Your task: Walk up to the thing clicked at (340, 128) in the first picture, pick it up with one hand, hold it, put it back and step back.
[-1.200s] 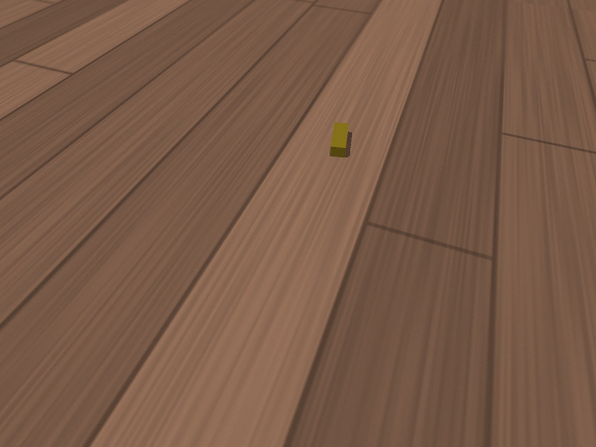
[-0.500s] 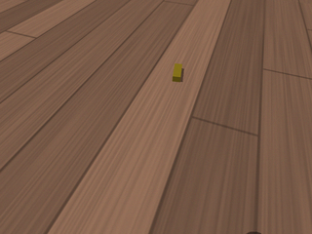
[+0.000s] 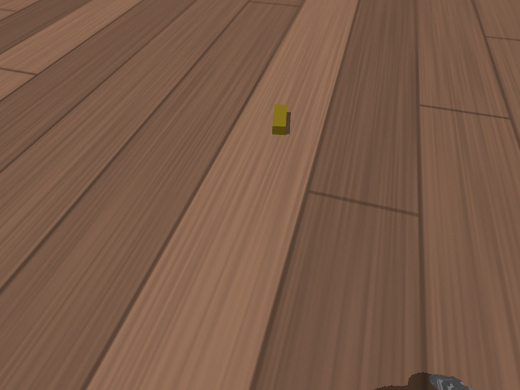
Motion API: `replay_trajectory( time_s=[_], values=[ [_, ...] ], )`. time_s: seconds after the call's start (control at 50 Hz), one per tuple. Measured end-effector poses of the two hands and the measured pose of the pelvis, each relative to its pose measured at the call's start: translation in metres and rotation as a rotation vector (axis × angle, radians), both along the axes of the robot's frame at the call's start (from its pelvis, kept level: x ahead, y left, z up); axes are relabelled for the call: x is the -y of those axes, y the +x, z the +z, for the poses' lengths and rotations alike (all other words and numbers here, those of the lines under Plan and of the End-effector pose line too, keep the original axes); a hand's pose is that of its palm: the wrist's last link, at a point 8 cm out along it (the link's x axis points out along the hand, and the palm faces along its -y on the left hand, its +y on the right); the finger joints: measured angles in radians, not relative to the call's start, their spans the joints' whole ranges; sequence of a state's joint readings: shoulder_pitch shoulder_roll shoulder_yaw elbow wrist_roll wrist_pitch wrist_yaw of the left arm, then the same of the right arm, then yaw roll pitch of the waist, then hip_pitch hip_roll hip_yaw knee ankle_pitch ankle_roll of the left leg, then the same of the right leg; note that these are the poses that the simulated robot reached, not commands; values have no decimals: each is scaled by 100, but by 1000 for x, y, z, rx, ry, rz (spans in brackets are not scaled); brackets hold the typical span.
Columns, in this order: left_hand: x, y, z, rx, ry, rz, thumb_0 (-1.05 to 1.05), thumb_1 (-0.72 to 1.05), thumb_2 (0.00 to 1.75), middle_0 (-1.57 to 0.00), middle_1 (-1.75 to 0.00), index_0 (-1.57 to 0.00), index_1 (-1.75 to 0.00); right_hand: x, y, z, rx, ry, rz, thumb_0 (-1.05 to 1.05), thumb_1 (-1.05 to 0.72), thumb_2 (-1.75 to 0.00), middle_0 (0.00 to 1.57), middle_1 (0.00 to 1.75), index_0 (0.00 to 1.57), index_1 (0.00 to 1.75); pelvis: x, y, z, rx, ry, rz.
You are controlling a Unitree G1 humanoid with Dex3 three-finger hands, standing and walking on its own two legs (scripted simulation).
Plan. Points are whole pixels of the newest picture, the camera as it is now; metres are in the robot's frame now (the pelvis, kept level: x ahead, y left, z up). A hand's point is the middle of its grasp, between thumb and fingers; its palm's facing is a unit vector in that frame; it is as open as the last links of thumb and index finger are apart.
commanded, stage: walk up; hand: left
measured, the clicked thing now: (279, 119) +1.69 -0.09 -0.75
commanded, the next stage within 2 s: none
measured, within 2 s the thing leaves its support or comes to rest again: neither
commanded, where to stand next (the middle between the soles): +1.47 +0.33 m, yaw -93 degrees
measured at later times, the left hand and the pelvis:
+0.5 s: hand (174, 255) +0.39 +0.20 -0.12, palm faces -0.32 -0.80 -0.50, open 7.4 cm; pelvis +0.19 -0.03 -0.03, yaw -24 degrees
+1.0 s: hand (208, 138) +0.80 +0.18 -0.14, palm faces -0.69 -0.52 -0.50, open 7.4 cm; pelvis +0.50 +0.04 -0.01, yaw -44 degrees
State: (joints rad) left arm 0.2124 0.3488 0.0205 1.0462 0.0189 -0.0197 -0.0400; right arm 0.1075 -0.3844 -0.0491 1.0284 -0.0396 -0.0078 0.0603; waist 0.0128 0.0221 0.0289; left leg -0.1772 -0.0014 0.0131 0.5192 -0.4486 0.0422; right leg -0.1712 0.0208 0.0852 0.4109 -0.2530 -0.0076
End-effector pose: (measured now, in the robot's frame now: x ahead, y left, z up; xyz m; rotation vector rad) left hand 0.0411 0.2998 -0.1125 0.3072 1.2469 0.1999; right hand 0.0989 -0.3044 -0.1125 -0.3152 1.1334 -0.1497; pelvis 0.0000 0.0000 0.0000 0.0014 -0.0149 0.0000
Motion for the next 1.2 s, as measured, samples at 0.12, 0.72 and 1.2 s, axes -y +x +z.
replay_trajectory(
  time_s=[0.12, 0.72, 1.2],
  values=[
    [-24, 52, 5, -102, 75, -162, 1, 90, 90, -20, -30, -20, -30, 22, -29, 7, 100, -40, -174, 0, -90, -89, 21, 30, 20, 30, -13, 16, -6, -42, 5, -135],
    [30, 505, 6, 95, 149, -646, 1, 89, 90, -21, -30, -21, -31, 33, 165, 3, 183, -49, -504, 0, -90, -89, 20, 30, 20, 30, -10, 340, -30, 5, -63, -613],
    [158, 894, 21, 242, 147, -1037, 0, 90, 90, -20, -30, -20, -30, -133, 242, -30, -94, 25, -1039, 1, -90, -89, 20, 30, 20, 30, -24, 598, -30, -15, 8, -890]
  ],
)
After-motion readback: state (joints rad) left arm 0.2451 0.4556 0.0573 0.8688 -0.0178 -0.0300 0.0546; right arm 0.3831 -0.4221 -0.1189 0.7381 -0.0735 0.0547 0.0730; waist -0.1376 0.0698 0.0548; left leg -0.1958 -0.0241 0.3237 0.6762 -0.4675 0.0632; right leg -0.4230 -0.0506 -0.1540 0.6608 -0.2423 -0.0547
